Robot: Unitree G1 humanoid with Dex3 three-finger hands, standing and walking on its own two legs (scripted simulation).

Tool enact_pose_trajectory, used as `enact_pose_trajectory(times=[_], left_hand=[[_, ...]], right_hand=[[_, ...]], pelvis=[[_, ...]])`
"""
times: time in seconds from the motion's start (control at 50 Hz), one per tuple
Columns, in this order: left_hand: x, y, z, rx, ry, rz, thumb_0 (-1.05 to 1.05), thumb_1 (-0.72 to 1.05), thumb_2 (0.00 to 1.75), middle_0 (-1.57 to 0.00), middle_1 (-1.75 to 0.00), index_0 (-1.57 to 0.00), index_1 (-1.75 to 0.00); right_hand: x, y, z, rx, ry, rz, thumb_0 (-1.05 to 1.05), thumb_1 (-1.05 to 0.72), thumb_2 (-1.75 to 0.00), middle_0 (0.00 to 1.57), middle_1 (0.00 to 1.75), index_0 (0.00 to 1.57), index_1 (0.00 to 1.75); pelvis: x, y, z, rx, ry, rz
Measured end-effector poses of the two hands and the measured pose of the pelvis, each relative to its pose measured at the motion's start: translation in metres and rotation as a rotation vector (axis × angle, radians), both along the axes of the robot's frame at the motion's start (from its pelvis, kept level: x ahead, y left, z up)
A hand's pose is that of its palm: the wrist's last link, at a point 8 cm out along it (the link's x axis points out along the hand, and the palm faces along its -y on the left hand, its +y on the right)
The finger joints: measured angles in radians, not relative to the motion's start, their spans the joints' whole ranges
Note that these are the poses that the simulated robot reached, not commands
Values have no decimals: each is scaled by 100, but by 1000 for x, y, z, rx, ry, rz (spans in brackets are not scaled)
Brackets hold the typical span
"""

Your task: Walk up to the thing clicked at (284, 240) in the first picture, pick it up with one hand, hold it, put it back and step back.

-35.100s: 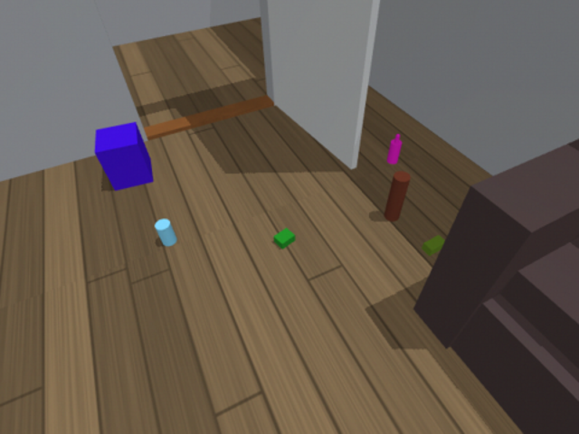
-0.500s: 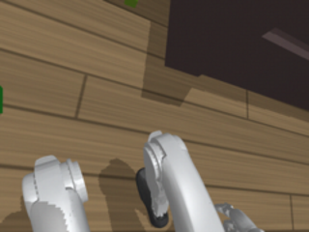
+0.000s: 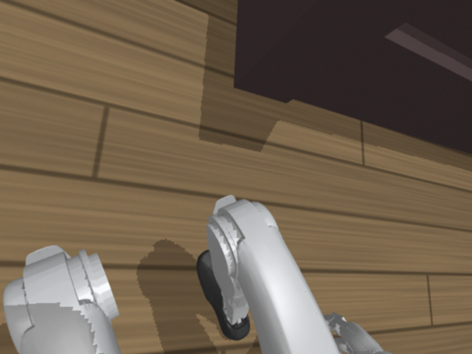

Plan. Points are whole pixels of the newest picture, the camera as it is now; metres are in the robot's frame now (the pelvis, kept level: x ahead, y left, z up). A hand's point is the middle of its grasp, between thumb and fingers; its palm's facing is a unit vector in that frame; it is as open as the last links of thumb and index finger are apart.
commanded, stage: rest palm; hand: left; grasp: from above
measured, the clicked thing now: out of the picture +0.49 +0.35 -0.30
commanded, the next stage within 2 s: none
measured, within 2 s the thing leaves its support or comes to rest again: neither
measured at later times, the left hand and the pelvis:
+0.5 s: hand out of the picture +0.46 +0.35 -0.23, palm faces -0.50 -0.05 -0.87, open 14.0 cm; pelvis +0.00 +0.00 -0.01, yaw -1 degrees
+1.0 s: hand out of the picture +0.45 +0.34 -0.24, palm faces -0.46 -0.04 -0.89, open 14.1 cm; pelvis +0.00 +0.00 -0.01, yaw -1 degrees
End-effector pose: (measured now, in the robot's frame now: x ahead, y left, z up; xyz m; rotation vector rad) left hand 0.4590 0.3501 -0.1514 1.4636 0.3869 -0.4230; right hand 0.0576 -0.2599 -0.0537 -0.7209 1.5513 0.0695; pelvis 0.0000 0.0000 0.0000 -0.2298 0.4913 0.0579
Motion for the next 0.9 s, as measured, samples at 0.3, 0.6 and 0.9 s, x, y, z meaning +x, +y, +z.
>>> enact_pose_trajectory(times=[0.3, 0.6, 0.9], left_hand=[[0, 3, -13, 85, -44, 84, 0, -49, 98, -8, -101, -9, -100], [7, 0, -23, 52, 19, 79, 0, -48, 97, -8, -102, -9, -100], [-5, -4, -30, 37, -25, 45, 0, -51, 100, -8, -98, -7, -98]], right_hand=[[21, -3, -6, 5, -93, 54, 0, -91, -90, 21, 30, 20, 30], [24, 5, -7, 43, -70, 79, 0, -91, -90, 21, 30, 20, 30], [21, -1, 0, 8, -50, 113, 0, -91, -90, 21, 30, 20, 30]], pelvis=[[2, 0, -9, 4, 2, -9], [4, 0, -6, -8, -4, -14], [2, 0, -7, -9, -26, -19]])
